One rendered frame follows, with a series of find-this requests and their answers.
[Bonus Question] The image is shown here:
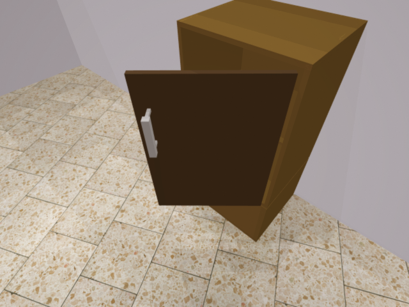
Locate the handle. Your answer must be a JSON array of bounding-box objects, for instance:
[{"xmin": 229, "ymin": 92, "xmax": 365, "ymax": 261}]
[{"xmin": 141, "ymin": 109, "xmax": 158, "ymax": 157}]

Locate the cupboard door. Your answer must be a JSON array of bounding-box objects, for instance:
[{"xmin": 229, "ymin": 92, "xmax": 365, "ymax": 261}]
[{"xmin": 124, "ymin": 70, "xmax": 298, "ymax": 206}]

